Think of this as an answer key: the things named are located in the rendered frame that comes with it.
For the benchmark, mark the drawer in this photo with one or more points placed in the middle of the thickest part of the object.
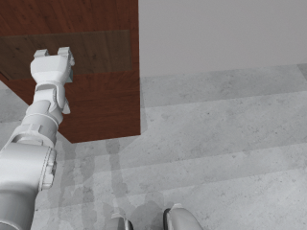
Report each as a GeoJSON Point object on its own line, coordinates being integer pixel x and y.
{"type": "Point", "coordinates": [93, 52]}

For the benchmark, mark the robot shin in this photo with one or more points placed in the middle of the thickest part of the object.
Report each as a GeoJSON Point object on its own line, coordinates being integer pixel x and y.
{"type": "Point", "coordinates": [116, 215]}
{"type": "Point", "coordinates": [176, 206]}

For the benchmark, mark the cabinet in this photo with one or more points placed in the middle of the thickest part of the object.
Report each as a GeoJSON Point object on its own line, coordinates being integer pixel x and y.
{"type": "Point", "coordinates": [102, 105]}

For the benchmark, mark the robot left forearm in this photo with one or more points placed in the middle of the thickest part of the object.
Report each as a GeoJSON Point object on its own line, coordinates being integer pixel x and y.
{"type": "Point", "coordinates": [41, 122]}

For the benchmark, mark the left robot shin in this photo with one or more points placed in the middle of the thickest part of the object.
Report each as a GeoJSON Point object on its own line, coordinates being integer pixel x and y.
{"type": "Point", "coordinates": [116, 215]}

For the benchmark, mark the robot left upper arm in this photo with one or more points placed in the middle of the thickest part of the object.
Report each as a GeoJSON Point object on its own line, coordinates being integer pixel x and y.
{"type": "Point", "coordinates": [25, 170]}

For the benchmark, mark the robot left hand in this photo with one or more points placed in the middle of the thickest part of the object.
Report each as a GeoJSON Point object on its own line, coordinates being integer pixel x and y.
{"type": "Point", "coordinates": [53, 68]}

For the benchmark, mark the handle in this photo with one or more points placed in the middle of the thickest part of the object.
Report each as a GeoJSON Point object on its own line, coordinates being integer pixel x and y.
{"type": "Point", "coordinates": [70, 78]}

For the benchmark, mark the right robot shin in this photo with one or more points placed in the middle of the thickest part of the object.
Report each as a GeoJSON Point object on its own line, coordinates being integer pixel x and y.
{"type": "Point", "coordinates": [176, 206]}

